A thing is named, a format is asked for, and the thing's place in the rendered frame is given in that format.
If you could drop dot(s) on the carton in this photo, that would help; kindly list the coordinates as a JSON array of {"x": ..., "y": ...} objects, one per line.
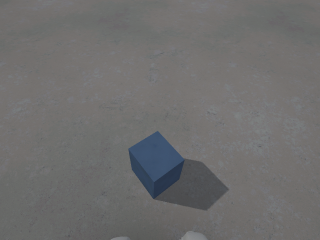
[{"x": 156, "y": 163}]

